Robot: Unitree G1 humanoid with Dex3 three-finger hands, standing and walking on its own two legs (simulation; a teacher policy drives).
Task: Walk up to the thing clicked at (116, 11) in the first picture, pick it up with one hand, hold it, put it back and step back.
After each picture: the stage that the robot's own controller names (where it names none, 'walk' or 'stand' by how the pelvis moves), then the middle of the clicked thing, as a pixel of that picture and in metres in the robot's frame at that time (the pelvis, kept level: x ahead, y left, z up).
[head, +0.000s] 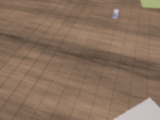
stand; (115, 14) +2.08 -0.53 -0.72
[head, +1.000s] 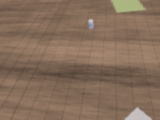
walk; (91, 24) +1.99 -0.04 -0.69
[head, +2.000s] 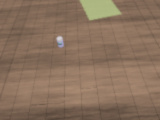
walk; (60, 41) +1.36 +0.28 -0.71
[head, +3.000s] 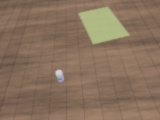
walk; (59, 75) +0.91 +0.28 -0.71
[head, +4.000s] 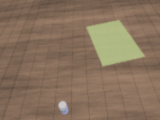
walk; (63, 107) +0.59 +0.25 -0.71
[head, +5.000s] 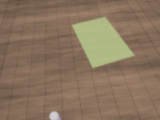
stand; (55, 118) +0.45 +0.25 -0.70
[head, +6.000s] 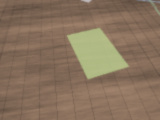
stand; out of the picture +0.40 +0.25 -0.71
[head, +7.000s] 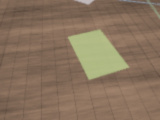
stand; out of the picture +0.41 +0.24 -0.73
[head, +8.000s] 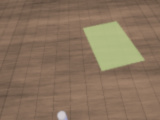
stand; (62, 117) +0.48 +0.23 -0.71
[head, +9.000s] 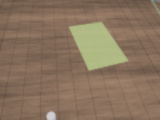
walk; (51, 118) +0.46 +0.19 -0.71
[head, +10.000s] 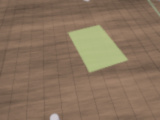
stand; out of the picture +0.49 +0.24 -0.72
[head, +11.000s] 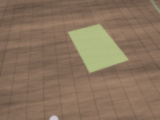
stand; out of the picture +0.47 +0.24 -0.73
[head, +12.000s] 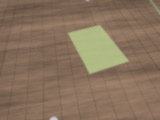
stand; out of the picture +0.46 +0.24 -0.72
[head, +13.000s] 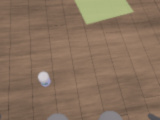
go down; (44, 79) +0.51 +0.23 -0.53
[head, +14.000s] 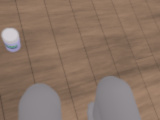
go down; (11, 40) +0.54 +0.26 -0.30
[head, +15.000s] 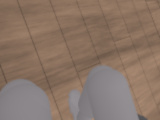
close in; out of the picture +0.54 +0.29 -0.26
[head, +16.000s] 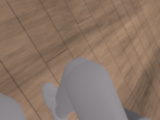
close in; out of the picture +0.52 +0.33 -0.24
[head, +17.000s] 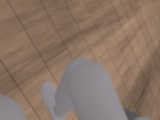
close; out of the picture +0.51 +0.32 -0.25
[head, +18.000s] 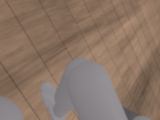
close; out of the picture +0.50 +0.31 -0.25
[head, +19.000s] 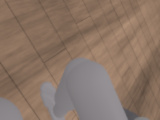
lift; out of the picture +0.49 +0.31 -0.25
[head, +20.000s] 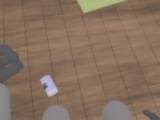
lift; (49, 85) +0.45 +0.18 -0.50
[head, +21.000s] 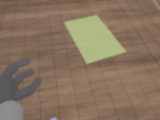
lift; out of the picture +0.40 +0.19 -0.70
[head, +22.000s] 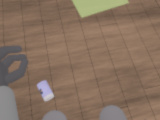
close; (45, 90) +0.43 +0.20 -0.53
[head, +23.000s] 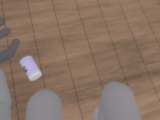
close in; (30, 68) +0.47 +0.20 -0.38
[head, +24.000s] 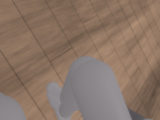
approach; out of the picture +0.45 +0.27 -0.27
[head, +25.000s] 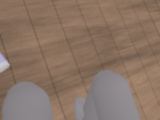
hold; out of the picture +0.45 +0.26 -0.30
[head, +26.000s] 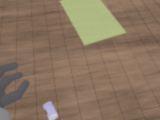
close in; (50, 111) +0.42 +0.20 -0.62
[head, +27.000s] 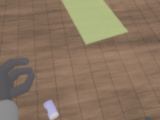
close; (51, 109) +0.42 +0.20 -0.61
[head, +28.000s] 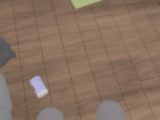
crouch; (38, 86) +0.43 +0.21 -0.51
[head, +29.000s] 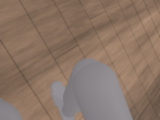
lower; out of the picture +0.45 +0.28 -0.28
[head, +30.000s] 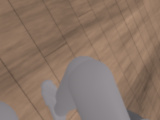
lower; out of the picture +0.43 +0.29 -0.27
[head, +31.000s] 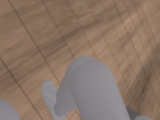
lower; out of the picture +0.43 +0.29 -0.28
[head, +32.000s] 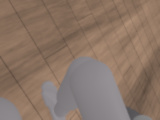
lower; out of the picture +0.44 +0.29 -0.28
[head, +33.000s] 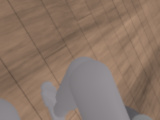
lower; out of the picture +0.43 +0.29 -0.28
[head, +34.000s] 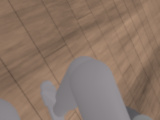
open; out of the picture +0.43 +0.30 -0.28
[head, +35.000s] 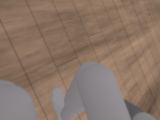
withdraw; out of the picture +0.44 +0.28 -0.30
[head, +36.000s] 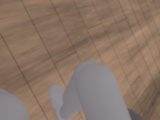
stand; out of the picture +0.44 +0.29 -0.30
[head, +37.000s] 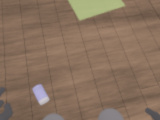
stand; (40, 94) +0.42 +0.23 -0.56
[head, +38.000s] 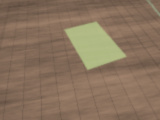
stand; out of the picture +0.38 +0.22 -0.69
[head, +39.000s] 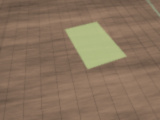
stand; out of the picture +0.39 +0.23 -0.69
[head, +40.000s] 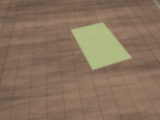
stand; out of the picture +0.39 +0.23 -0.72
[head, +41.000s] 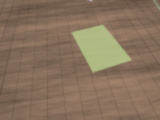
stand; out of the picture +0.38 +0.24 -0.75
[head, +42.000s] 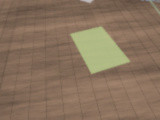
stand; out of the picture +0.37 +0.24 -0.75
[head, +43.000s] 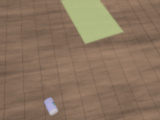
walk; (51, 106) +0.44 +0.19 -0.74
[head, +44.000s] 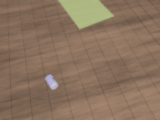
walk; (51, 82) +0.68 +0.28 -0.72
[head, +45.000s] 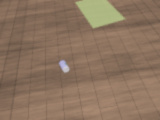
stand; (64, 66) +1.00 +0.26 -0.73
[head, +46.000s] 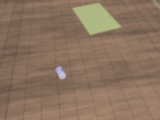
stand; (60, 72) +0.97 +0.23 -0.74
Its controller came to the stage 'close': yes
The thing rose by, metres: 0.01
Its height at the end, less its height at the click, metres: -0.02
